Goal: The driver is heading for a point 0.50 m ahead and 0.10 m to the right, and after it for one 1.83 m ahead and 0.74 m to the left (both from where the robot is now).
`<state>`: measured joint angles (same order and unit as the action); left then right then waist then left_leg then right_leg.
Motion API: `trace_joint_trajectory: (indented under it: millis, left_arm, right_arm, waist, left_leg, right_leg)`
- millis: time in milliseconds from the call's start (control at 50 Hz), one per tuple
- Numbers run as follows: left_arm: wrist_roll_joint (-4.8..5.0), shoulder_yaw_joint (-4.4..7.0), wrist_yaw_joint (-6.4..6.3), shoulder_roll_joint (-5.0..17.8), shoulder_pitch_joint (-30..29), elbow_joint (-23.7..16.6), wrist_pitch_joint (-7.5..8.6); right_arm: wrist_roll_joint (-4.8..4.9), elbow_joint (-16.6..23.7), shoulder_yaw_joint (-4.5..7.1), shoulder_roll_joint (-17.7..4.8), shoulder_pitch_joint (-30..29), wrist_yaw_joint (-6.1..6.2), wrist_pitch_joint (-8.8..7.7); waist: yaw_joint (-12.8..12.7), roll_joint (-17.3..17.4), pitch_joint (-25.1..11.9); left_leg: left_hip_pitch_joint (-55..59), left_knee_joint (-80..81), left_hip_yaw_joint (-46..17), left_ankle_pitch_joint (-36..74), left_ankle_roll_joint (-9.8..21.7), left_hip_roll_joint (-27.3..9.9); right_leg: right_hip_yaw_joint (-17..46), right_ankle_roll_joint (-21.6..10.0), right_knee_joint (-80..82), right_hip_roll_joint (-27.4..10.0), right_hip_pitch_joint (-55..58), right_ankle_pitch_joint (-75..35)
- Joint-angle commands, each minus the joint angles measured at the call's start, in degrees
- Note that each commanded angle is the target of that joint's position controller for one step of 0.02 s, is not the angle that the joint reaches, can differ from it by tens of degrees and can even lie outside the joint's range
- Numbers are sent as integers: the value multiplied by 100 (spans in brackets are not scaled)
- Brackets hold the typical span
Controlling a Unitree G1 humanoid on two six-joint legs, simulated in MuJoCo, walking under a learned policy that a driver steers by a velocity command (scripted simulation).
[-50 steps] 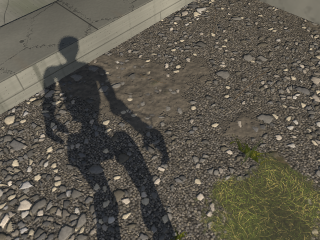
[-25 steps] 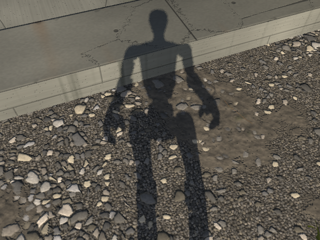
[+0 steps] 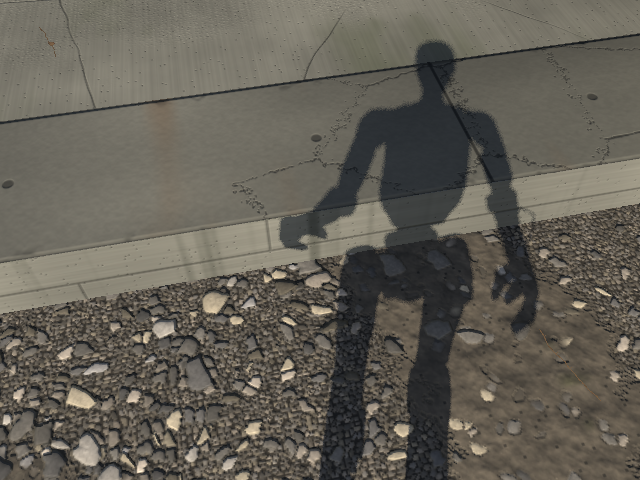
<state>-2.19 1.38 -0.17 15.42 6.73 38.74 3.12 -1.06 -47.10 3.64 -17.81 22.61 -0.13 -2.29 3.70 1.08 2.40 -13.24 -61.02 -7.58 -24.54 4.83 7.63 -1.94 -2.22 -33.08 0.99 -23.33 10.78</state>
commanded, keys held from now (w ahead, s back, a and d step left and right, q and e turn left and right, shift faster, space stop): w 0.22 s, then w+e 0.36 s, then w+q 0.42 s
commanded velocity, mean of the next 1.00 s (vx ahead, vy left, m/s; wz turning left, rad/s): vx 0.50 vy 0.00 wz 0.03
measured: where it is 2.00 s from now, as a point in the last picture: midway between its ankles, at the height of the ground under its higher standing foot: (265, 236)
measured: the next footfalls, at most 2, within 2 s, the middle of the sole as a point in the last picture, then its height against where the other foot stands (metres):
left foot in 0.40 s outside the picture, level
right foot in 0.88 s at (375, 417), level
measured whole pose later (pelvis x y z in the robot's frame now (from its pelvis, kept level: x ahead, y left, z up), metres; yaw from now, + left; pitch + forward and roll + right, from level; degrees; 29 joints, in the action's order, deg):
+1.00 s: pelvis +0.50 -0.01 +0.01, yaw +0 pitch +1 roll +1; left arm -2.1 1.8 0.2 12.8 7.4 47.1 4.1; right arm -0.4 -57.0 2.9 -13.3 21.4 -0.4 -3.3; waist 3.0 0.7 2.3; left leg -17.3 -59.6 0.0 -21.7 4.9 -0.4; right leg -6.9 -2.6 -28.5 -1.6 -18.5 10.9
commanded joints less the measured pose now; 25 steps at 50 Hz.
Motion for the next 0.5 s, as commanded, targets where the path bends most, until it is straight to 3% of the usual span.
trace_joint_trajectory:
  millis: [20, 60, 120, 220, 280, 340, 360, 380, 400, 420, 440, 460, 480, 500]
  left_arm:
    - [34, 196, 12, 491, 824, 46, 60]
    - [82, 198, 52, 525, 989, 258, 171]
    - [144, 227, 114, 601, 1210, 474, 297]
    - [176, 227, 142, 603, 1450, 744, 252]
    - [187, 264, 147, 772, 1837, 944, 211]
    - [155, 310, 112, 946, 1880, 1038, 143]
    - [164, 314, 97, 965, 1808, 1052, 125]
    - [185, 270, 98, 819, 1873, 1076, 126]
    - [217, 177, 113, 526, 1719, 837, 156]
    - [344, 57, 91, -51, 2277, 655, 129]
    - [197, 226, 27, 637, 1971, 812, 17]
    - [192, 263, 73, 625, 1651, 769, 0]
    - [200, 244, 112, 475, 1546, 787, -14]
    - [138, 265, 142, 446, 1523, 833, -69]
  right_arm:
    - [-100, 370, 38, -361, -69, -86, -30]
    - [-130, 356, 3, -263, -71, -154, 54]
    - [-149, 465, -38, -196, -457, -214, 86]
    - [-133, 805, -243, 49, -1718, -327, 21]
    - [-102, 923, -281, 22, -2191, -305, -15]
    - [-98, 892, -236, -128, -2032, -210, -86]
    - [-125, 752, -193, -199, -1610, -158, -135]
    - [-206, 479, -96, -413, -857, -83, -215]
    - [-333, 367, 29, -863, 132, 16, -268]
    - [-300, 345, 167, -1404, 283, 80, -189]
    - [-129, 366, 112, -970, 28, 82, -131]
    - [-94, 398, -13, -544, -431, 69, -154]
    - [-78, 375, -70, -298, -680, 45, -201]
    - [-68, 347, -103, -163, -774, 49, -245]
  waist:
    - [-394, -441, -256]
    - [-309, -710, -235]
    - [-289, -693, -192]
    - [-501, -680, 34]
    - [-644, -657, 66]
    - [-491, -628, 20]
    - [-253, -529, -144]
    - [28, -238, -605]
    - [462, 415, -1399]
    - [202, 1550, -1913]
    - [239, 674, -1435]
    - [34, 432, -716]
    - [-112, 438, -399]
    - [-226, 510, -234]
  left_leg:
    - [-1925, -607, 6, 521, -93, -655]
    - [-1708, -390, 70, 551, -150, -654]
    - [-2053, 1, 118, 845, -211, -693]
    - [-1869, 1789, 784, 1928, -358, -1000]
    - [-1397, 2476, 1019, 1939, -360, -918]
    - [-921, 2930, 1010, 1561, -239, -785]
    - [-289, 3317, 1027, 1567, -171, -680]
    - [809, 3563, 882, 1564, -33, -751]
    - [2138, 3796, -488, 698, 262, -2072]
    - [3105, 4455, -2676, 269, 832, -3463]
    - [2485, 4612, -2718, -235, 856, -3276]
    - [1852, 4735, -1854, 24, 697, -2923]
    - [1363, 4921, -1172, 756, 544, -2648]
    - [1051, 5033, -669, 1263, 394, -2439]
  right_leg:
    - [2344, -807, 1916, -1695, 1792, 251]
    - [1729, -788, 2014, -1475, 1534, -809]
    - [1270, -903, 2210, -1462, 1630, -1376]
    - [464, -775, 2466, -1134, 1431, -1472]
    - [612, -747, 2268, -1224, 1490, -1803]
    - [888, -687, 1791, -1396, 1757, -2195]
    - [830, -606, 1278, -1290, 1703, -2547]
    - [600, -496, 273, -969, 1430, -2600]
    - [331, -346, -1314, -622, 525, -1157]
    - [-49, -186, -2917, 185, -1129, 1987]
    - [400, -263, -3442, -93, -1510, 1853]
    - [543, -297, -3383, -326, -1547, 1322]
    - [515, -256, -3181, -479, -1380, 976]
    - [486, -195, -3052, -555, -1209, 825]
